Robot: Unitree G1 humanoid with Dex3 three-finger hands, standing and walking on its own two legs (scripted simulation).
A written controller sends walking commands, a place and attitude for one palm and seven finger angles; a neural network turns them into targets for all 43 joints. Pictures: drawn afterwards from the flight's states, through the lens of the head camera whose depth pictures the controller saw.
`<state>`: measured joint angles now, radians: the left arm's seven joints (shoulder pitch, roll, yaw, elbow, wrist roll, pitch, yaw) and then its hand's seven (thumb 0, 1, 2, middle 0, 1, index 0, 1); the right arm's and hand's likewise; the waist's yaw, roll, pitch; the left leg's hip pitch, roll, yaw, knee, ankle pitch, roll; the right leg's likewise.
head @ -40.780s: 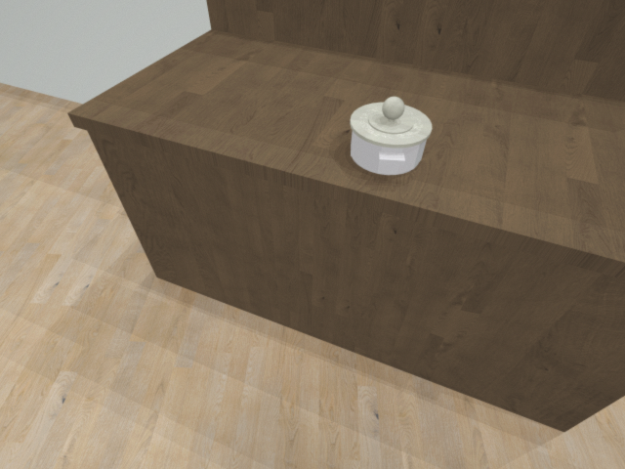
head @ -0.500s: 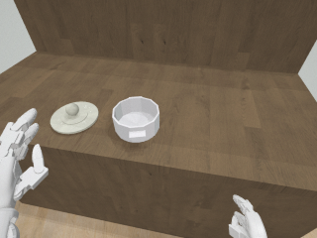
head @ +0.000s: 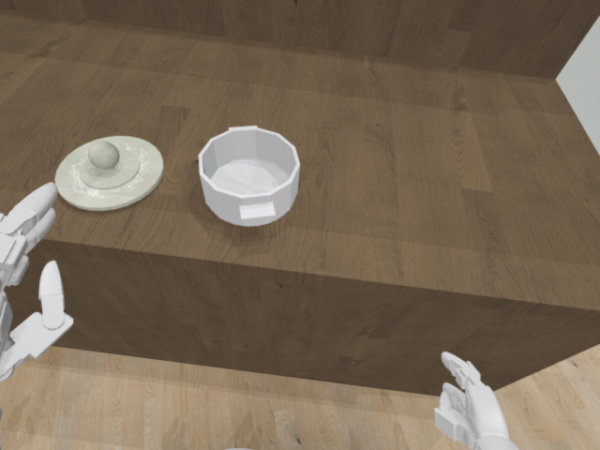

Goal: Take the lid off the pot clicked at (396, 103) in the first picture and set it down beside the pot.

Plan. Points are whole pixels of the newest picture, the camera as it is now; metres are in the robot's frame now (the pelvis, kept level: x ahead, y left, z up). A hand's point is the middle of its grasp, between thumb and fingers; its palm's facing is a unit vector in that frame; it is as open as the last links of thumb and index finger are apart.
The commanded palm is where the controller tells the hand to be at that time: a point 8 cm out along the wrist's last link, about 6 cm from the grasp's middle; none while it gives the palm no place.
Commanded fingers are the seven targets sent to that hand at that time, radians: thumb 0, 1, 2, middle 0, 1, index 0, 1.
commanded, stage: step back with the hand held close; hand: left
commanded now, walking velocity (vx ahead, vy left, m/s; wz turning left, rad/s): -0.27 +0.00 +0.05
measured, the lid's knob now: (104, 155) +0.53 +0.37 +0.02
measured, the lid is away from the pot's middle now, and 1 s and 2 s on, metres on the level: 0.25 0.25 0.25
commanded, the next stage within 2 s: stop stepping back and stand still in 0.92 s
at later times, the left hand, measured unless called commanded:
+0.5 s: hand (5, 387) +0.14 +0.25 +0.16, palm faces +0.31 -0.86 -0.41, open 7.4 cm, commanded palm +0.07 +0.29 +0.20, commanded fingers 0.00 0.90 0.90 -0.20 -0.30 -0.20 -0.30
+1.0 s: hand out of the picture +0.03 +0.26 +0.17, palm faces +0.36 -0.87 -0.33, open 7.4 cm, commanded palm none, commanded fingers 0.00 0.90 0.90 -0.20 -0.30 -0.20 -0.30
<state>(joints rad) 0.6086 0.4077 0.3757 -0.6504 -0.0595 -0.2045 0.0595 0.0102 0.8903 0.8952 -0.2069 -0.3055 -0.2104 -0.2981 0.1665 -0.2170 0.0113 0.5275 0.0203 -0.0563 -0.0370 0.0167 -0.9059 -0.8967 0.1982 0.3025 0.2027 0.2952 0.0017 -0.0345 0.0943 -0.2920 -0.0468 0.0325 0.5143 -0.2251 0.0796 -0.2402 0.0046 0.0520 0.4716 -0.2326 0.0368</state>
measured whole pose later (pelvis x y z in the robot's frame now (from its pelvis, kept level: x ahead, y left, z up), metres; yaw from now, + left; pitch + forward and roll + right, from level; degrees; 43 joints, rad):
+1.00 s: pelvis -0.16 +0.03 -0.02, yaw +1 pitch +0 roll -3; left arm 0.54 0.41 0.40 -0.70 -0.07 -0.26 0.14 0.01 0.88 0.89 -0.21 -0.31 -0.22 -0.30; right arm 0.22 -0.21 -0.02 0.58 0.02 -0.09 -0.07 0.02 -0.91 -0.90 0.20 0.30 0.20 0.30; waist -0.03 -0.07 0.02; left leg -0.44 0.01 -0.02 0.75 -0.34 0.03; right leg -0.46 -0.02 -0.03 0.77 -0.36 0.03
